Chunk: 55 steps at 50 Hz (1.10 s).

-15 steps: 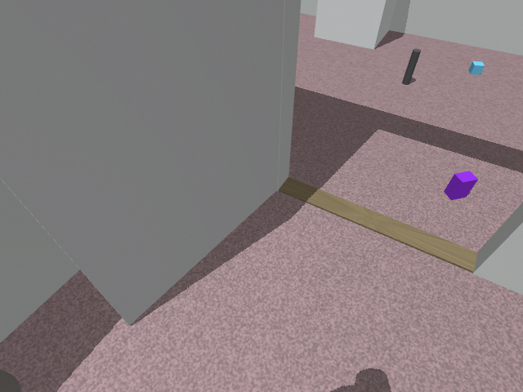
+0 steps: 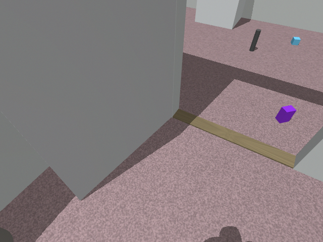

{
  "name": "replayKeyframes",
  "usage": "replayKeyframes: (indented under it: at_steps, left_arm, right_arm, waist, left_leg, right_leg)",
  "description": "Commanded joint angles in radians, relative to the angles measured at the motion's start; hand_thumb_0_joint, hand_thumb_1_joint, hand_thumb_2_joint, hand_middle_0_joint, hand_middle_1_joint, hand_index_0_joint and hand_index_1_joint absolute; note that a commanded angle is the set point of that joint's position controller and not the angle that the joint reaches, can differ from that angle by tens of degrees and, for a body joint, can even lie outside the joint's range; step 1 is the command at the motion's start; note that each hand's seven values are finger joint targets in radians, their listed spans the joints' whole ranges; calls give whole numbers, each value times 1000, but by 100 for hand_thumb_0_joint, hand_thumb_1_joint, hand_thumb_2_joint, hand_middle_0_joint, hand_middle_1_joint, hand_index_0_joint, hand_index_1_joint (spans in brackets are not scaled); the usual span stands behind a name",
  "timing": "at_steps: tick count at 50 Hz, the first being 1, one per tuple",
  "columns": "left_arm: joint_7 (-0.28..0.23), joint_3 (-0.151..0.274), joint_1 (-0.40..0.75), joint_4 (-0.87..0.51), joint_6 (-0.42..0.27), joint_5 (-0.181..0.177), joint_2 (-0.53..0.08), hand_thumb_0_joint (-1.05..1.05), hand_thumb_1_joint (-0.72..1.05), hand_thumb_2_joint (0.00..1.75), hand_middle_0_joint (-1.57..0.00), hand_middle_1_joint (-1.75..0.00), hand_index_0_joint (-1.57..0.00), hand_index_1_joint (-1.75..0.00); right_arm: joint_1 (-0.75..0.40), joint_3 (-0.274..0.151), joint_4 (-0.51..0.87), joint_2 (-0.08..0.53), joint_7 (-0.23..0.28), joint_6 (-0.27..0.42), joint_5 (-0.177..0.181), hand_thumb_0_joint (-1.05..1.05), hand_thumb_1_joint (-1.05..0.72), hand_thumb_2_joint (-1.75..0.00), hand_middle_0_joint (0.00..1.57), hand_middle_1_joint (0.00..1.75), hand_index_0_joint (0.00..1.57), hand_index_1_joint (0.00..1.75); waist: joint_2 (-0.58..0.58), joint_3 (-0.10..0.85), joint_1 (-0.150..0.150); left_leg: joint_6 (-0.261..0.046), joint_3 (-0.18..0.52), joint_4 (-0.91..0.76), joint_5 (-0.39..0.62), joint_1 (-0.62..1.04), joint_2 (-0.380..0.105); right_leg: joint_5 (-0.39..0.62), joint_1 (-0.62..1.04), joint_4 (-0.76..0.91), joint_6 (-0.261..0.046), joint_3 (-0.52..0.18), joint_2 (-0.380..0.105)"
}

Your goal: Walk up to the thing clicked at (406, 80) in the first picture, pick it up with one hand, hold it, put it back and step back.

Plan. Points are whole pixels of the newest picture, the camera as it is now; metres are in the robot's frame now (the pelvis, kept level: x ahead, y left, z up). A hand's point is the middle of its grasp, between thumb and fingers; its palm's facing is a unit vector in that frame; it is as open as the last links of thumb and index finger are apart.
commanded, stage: stand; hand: left
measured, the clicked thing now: (255, 40) +2.31 -1.10 -0.66
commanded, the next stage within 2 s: walk up in 0.82 s
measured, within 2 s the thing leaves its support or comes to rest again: neither
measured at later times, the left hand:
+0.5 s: hand out of the picture +0.08 +0.25 -0.16, palm faces -0.02 -0.94 -0.34, open 7.4 cm
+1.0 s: hand out of the picture +0.13 +0.25 -0.13, palm faces -0.13 -0.93 -0.33, open 7.4 cm
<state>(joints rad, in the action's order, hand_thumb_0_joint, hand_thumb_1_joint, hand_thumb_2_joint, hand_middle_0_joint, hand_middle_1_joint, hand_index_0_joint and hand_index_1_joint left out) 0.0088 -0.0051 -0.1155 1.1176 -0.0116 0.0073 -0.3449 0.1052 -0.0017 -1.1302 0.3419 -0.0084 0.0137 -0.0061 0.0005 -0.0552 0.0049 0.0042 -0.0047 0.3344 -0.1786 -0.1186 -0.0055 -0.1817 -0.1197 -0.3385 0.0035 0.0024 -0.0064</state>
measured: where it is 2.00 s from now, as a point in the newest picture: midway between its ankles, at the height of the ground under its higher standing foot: (214, 189)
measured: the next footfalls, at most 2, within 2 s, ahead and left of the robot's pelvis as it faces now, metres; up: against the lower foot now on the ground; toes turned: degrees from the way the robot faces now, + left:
right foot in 1.18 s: +0.17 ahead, -0.28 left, +0.00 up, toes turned -20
left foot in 1.60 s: +0.53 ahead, -0.13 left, +0.00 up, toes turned -14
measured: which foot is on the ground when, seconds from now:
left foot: down 0.00-1.00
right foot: down 0.00-0.86, up 0.88-1.00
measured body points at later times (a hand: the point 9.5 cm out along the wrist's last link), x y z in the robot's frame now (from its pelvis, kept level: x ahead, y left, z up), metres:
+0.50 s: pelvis +0.00 +0.00 +0.00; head +0.02 +0.00 +0.45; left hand +0.08 +0.30 -0.13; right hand +0.08 -0.30 -0.13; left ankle +0.00 +0.12 -0.75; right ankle +0.00 -0.12 -0.75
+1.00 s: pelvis +0.03 -0.02 +0.00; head +0.03 -0.03 +0.45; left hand +0.14 +0.30 -0.11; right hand +0.07 -0.36 -0.11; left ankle +0.00 +0.12 -0.75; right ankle +0.04 -0.17 -0.69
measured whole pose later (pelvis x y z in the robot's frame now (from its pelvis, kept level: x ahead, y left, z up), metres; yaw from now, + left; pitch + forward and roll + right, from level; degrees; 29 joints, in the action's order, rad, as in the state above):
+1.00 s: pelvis +0.03 -0.02 +0.00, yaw -6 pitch +0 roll +1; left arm 0.14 0.09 -0.17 1.02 0.04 0.04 -0.43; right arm 0.18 -0.09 -1.03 0.41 -0.03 0.09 -0.04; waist 0.00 0.01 0.00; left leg 0.00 -0.12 0.30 -0.24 -0.08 -0.06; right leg -0.36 -0.48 -0.90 0.01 -0.02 -0.08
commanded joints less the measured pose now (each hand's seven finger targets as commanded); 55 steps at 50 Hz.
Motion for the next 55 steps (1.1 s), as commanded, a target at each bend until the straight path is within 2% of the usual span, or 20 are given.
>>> replayKeyframes:
  at_steps: [1, 13, 17, 23, 28, 37, 40, 41, 42, 43, 44, 45, 46, 47, 48, 50, 51, 52, 53, 55]
  left_arm:
    - [-19, 36, 50, -62, -21, 1, -209, 0, 90, 90, -20, -30, -20, -30]
    - [-16, 39, 39, -55, -21, 1, -211, 0, 90, 90, -20, -30, -20, -30]
    - [-18, 38, 44, -59, -23, 2, -210, 0, 90, 90, -20, -30, -20, -30]
    - [-18, 39, 44, -57, -21, 2, -211, 0, 90, 90, -20, -30, -20, -30]
    - [-18, 39, 44, -60, -22, 2, -215, 0, 90, 90, -20, -30, -20, -30]
    - [-18, 38, 45, -59, -21, 0, -211, 0, 90, 90, -20, -30, -20, -30]
    - [-20, 38, 44, -61, -22, 2, -217, 0, 90, 90, -20, -30, -20, -30]
    - [39, 132, 38, -188, -15, 35, -339, 0, 90, 90, -20, -30, -20, -30]
    - [71, 124, 154, -214, -1, 34, -303, 0, 90, 90, -20, -30, -20, -30]
    - [86, 119, 224, -253, 5, 37, -259, 0, 90, 90, -20, -30, -20, -30]
    - [95, 125, 264, -274, 3, 52, -282, 0, 90, 90, -20, -30, -20, -30]
    - [104, 128, 233, -277, -3, 46, -295, 0, 90, 90, -20, -30, -20, -30]
    - [116, 134, 209, -265, -8, 45, -301, 0, 90, 90, -20, -30, -20, -30]
    - [128, 136, 140, -253, -5, 36, -297, 0, 90, 90, -20, -30, -20, -30]
    - [142, 139, 68, -239, 3, 33, -292, 0, 90, 90, -20, -30, -20, -30]
    - [164, 146, 16, -226, 15, 22, -287, 0, 90, 90, -20, -30, -20, -30]
    - [168, 144, 45, -231, 13, 21, -278, 0, 90, 90, -20, -30, -20, -30]
    - [172, 146, 64, -238, 12, 19, -270, 0, 90, 90, -20, -30, -20, -30]
    - [172, 146, 96, -245, 7, 21, -268, 0, 90, 90, -20, -30, -20, -30]
    - [170, 152, 94, -232, 1, 26, -287, 0, 90, 90, -20, -30, -20, -30]
  right_arm:
    - [-31, -37, 61, 208, 18, 21, -3, 0, -90, -90, 20, 30, 20, 30]
    - [-35, -35, 60, 211, 17, 22, -1, 0, -90, -90, 20, 30, 20, 30]
    - [-37, -35, 64, 212, 17, 22, -2, 0, -90, -90, 20, 30, 20, 30]
    - [-33, -34, 62, 212, 18, 19, -2, 0, -90, -90, 20, 30, 20, 30]
    - [-29, -35, 62, 211, 18, 20, -3, 0, -90, -90, 20, 30, 20, 30]
    - [-24, -33, 60, 214, 19, 20, -3, 0, -90, -90, 20, 30, 20, 30]
    - [-31, -36, 63, 215, 18, 18, -3, 0, -90, -90, 20, 30, 20, 30]
    - [39, -140, 149, 377, 4, 55, -30, 0, -90, -90, 20, 30, 20, 30]
    - [78, -161, 120, 402, 2, 68, -37, 0, -90, -90, 20, 30, 20, 30]
    - [121, -178, 119, 444, 7, 77, -39, 0, -90, -90, 20, 30, 20, 30]
    - [103, -179, 142, 438, 8, 84, -27, 0, -90, -90, 20, 30, 20, 30]
    - [73, -178, 164, 432, 10, 91, -27, 0, -90, -90, 20, 30, 20, 30]
    - [51, -176, 173, 408, 14, 98, -28, 0, -90, -90, 20, 30, 20, 30]
    - [27, -171, 187, 392, 11, 106, -32, 0, -90, -90, 20, 30, 20, 30]
    - [-18, -171, 204, 396, 7, 110, -40, 0, -90, -90, 20, 30, 20, 30]
    - [-91, -177, 227, 402, -2, 112, -45, 0, -90, -90, 20, 30, 20, 30]
    - [-87, -173, 227, 391, -7, 113, -49, 0, -90, -90, 20, 30, 20, 30]
    - [-88, -176, 228, 396, -12, 116, -52, 0, -90, -90, 20, 30, 20, 30]
    - [-50, -174, 217, 394, -19, 113, -55, 0, -90, -90, 20, 30, 20, 30]
    - [-45, -175, 210, 406, -23, 107, -52, 0, -90, -90, 20, 30, 20, 30]
  waist:
    - [1, 78, -8]
    - [-3, 66, -3]
    - [2, 92, -3]
    - [1, 72, -4]
    - [0, 96, -6]
    - [4, 73, -6]
    - [-4, 83, -5]
    - [-18, 207, -39]
    - [65, 103, -94]
    - [244, 56, -126]
    - [136, 19, -126]
    - [78, 18, -99]
    - [35, 42, -72]
    - [51, 74, -37]
    - [91, 74, -1]
    - [156, 56, 38]
    - [150, 40, 27]
    - [160, 32, 28]
    - [145, 17, -1]
    - [116, -7, 1]
  left_leg:
    - [-27, 91, -54, 123, 14, -121]
    - [-27, 95, -65, 101, 20, -120]
    - [-31, 95, -55, 147, 40, -125]
    - [-24, 96, -62, 116, 24, -123]
    - [-26, 91, -53, 148, 36, -123]
    - [-25, 91, -62, 131, 20, -122]
    - [-25, 96, -57, 159, 31, -125]
    - [-98, 101, 28, -391, 178, -165]
    - [-141, 197, -56, -571, 305, -243]
    - [-198, 382, -225, -689, 318, -410]
    - [-232, 401, -257, -578, 233, -505]
    - [-235, 395, -270, -533, 184, -521]
    - [-213, 336, -273, -499, 153, -477]
    - [-193, 264, -274, -526, 157, -427]
    - [-183, 197, -281, -546, 115, -403]
    - [-165, 59, -253, -460, 26, -358]
    - [-157, -4, -232, -419, 2, -318]
    - [-150, -47, -218, -412, -17, -304]
    - [-150, -84, -195, -392, -19, -285]
    - [-152, -111, -141, -435, -80, -287]
  right_leg:
    - [124, 5, 53, -32, -95, -120]
    - [106, 1, 58, -31, -96, -120]
    - [133, 12, 55, -30, -93, -125]
    - [108, 7, 62, -29, -90, -120]
    - [144, 23, 57, -32, -94, -126]
    - [129, 18, 63, -29, -94, -125]
    - [140, 20, 57, -29, -85, -123]
    - [-372, -206, -54, -58, -167, -87]
    - [-413, -538, -201, -33, -91, -52]
    - [-281, -703, -491, -14, -11, -26]
    - [-254, -726, -577, -5, -78, -98]
    - [-233, -686, -612, -4, -124, -135]
    - [-204, -637, -639, -4, -141, -154]
    - [-186, -602, -636, -1, -132, -160]
    - [-176, -560, -631, 3, -93, -156]
    - [-142, -438, -558, 13, -48, -166]
    - [-128, -409, -498, 18, -25, -160]
    - [-129, -367, -443, 14, -15, -164]
    - [-124, -356, -387, 14, 21, -150]
    - [-109, -279, -365, 7, 90, -118]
